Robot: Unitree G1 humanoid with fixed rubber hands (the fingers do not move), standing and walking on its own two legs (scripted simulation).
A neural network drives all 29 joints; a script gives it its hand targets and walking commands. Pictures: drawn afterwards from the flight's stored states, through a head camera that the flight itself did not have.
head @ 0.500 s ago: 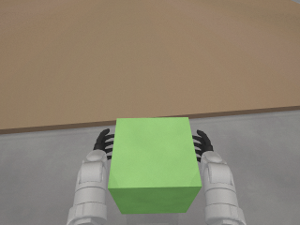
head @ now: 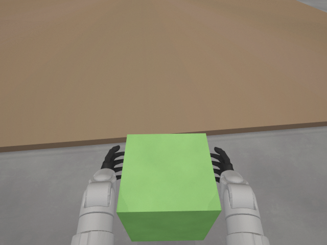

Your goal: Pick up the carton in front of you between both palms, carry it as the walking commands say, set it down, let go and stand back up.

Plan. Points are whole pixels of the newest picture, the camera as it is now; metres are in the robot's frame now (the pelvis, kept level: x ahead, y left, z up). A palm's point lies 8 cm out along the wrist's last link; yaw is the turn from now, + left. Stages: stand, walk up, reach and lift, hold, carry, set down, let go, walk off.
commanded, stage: reach and lift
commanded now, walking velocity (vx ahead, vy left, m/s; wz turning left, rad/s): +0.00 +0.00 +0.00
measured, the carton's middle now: (167, 189) +0.28 +0.00 -0.04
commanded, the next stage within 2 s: hold in 0.02 s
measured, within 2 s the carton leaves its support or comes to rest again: neither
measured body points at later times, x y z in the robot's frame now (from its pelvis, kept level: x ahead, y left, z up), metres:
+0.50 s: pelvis -0.02 +0.00 +0.00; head -0.06 +0.00 +0.45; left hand +0.29 +0.15 +0.04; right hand +0.29 -0.15 +0.04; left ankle +0.01 +0.12 -0.75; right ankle +0.01 -0.12 -0.75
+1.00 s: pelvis +0.01 +0.00 +0.00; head -0.04 +0.00 +0.44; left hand +0.31 +0.15 +0.05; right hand +0.31 -0.15 +0.05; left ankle +0.00 +0.12 -0.74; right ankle +0.01 -0.12 -0.74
